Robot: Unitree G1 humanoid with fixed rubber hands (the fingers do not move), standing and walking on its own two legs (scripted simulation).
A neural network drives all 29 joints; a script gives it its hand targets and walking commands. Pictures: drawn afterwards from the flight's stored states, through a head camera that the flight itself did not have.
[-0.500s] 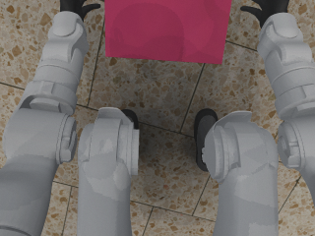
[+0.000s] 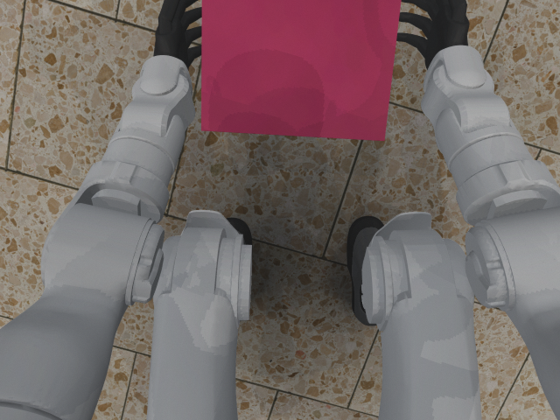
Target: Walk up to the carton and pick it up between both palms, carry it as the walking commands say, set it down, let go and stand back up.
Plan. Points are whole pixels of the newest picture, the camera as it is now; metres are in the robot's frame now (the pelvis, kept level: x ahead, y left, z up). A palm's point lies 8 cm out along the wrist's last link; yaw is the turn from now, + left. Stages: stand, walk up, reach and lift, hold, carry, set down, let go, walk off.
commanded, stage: reach and lift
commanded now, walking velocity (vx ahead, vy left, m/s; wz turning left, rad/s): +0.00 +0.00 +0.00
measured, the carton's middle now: (295, 65) +0.50 +0.02 -0.25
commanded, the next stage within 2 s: none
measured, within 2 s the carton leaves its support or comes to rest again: leaves its support in 0.68 s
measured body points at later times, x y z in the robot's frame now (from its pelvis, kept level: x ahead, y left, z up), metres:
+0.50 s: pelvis +0.01 +0.00 +0.00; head +0.36 +0.01 +0.27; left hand +0.51 +0.15 -0.20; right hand +0.53 -0.13 -0.20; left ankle +0.11 +0.13 -0.34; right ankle +0.12 -0.13 -0.34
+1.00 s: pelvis +0.00 +0.00 -0.01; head +0.34 +0.01 +0.28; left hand +0.51 +0.15 -0.18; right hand +0.53 -0.13 -0.16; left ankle +0.11 +0.13 -0.34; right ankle +0.12 -0.13 -0.34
